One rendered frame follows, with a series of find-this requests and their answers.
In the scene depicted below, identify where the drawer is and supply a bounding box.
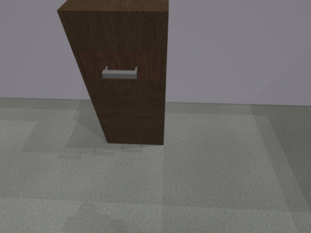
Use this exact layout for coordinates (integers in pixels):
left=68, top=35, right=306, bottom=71
left=79, top=52, right=162, bottom=80

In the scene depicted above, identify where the cabinet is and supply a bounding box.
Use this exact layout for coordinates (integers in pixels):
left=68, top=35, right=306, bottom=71
left=57, top=0, right=169, bottom=145

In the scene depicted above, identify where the handle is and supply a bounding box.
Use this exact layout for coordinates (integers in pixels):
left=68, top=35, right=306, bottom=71
left=102, top=67, right=138, bottom=79

